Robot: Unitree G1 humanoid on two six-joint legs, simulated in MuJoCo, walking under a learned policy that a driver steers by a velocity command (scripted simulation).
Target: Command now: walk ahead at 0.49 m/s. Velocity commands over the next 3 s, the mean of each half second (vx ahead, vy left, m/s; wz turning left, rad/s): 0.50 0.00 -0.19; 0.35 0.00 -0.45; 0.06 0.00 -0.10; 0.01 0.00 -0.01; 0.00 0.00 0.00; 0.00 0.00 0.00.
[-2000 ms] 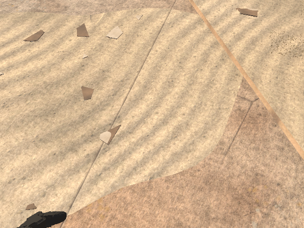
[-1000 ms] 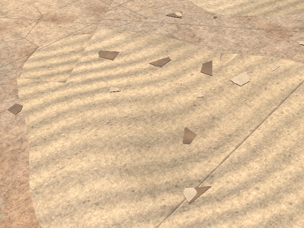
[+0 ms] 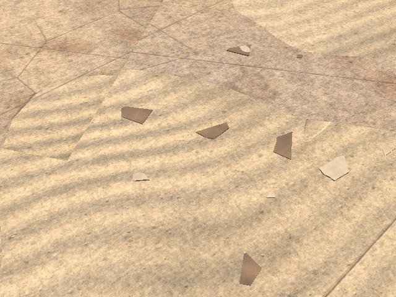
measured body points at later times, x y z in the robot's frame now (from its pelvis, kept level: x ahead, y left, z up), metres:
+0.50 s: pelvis +0.29 +0.07 +0.00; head +0.31 +0.07 +0.45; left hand +0.44 +0.33 -0.12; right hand +0.30 -0.21 -0.13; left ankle +0.27 +0.16 -0.75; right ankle +0.37 -0.12 -0.67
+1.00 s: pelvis +0.51 -0.03 -0.01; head +0.56 -0.07 +0.44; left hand +0.73 +0.18 -0.11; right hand +0.56 -0.35 -0.12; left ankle +0.62 +0.12 -0.67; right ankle +0.53 -0.10 -0.75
